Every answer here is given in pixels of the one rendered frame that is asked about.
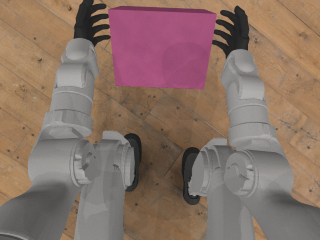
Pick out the left robot foot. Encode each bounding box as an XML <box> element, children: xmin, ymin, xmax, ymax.
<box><xmin>124</xmin><ymin>133</ymin><xmax>142</xmax><ymax>192</ymax></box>

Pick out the right robot foot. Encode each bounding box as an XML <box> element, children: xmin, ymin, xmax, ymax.
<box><xmin>181</xmin><ymin>147</ymin><xmax>201</xmax><ymax>205</ymax></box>

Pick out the right robot forearm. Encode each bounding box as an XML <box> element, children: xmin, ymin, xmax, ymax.
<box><xmin>220</xmin><ymin>49</ymin><xmax>294</xmax><ymax>183</ymax></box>

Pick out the left robot forearm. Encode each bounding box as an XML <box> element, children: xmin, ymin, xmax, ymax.
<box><xmin>27</xmin><ymin>38</ymin><xmax>99</xmax><ymax>180</ymax></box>

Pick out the robot foot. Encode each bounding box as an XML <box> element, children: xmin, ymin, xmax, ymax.
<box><xmin>181</xmin><ymin>147</ymin><xmax>201</xmax><ymax>205</ymax></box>
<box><xmin>124</xmin><ymin>133</ymin><xmax>142</xmax><ymax>192</ymax></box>

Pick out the robot right hand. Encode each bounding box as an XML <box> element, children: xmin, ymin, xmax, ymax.
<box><xmin>212</xmin><ymin>5</ymin><xmax>250</xmax><ymax>59</ymax></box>

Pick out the robot right upper arm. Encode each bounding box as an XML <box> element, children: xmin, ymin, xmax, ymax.
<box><xmin>223</xmin><ymin>149</ymin><xmax>320</xmax><ymax>240</ymax></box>

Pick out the robot left hand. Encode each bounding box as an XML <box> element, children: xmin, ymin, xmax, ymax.
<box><xmin>73</xmin><ymin>0</ymin><xmax>111</xmax><ymax>47</ymax></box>

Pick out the robot left upper arm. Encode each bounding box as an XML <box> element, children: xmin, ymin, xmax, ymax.
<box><xmin>0</xmin><ymin>137</ymin><xmax>98</xmax><ymax>240</ymax></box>

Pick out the carton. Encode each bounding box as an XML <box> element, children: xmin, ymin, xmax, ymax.
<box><xmin>108</xmin><ymin>6</ymin><xmax>217</xmax><ymax>90</ymax></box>

